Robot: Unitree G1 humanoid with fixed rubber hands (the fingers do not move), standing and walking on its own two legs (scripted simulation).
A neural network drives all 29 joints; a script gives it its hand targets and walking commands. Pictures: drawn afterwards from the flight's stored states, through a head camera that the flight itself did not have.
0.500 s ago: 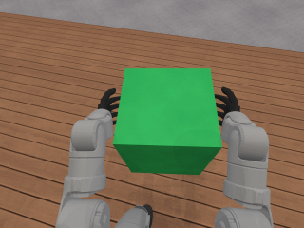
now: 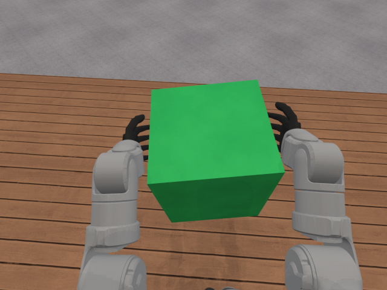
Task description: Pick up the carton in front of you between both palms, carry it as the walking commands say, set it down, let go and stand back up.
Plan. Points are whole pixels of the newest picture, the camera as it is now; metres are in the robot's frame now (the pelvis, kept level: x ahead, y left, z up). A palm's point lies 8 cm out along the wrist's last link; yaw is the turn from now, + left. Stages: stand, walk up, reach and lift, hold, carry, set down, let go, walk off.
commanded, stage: carry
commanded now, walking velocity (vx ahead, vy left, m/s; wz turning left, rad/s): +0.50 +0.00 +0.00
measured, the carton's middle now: (209, 158) +0.38 -0.02 +0.04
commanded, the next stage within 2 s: none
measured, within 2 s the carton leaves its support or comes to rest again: neither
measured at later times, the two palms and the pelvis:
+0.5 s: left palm (129, 57) +0.75 +0.21 +0.06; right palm (227, 57) +0.72 -0.09 +0.07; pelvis +0.38 +0.08 -0.02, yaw -1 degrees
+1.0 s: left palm (124, 18) +1.09 +0.29 +0.02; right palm (195, 11) +1.13 -0.01 +0.03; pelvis +0.76 +0.09 -0.06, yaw +1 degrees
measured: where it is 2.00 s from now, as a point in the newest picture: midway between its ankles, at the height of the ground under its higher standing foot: (168, 117)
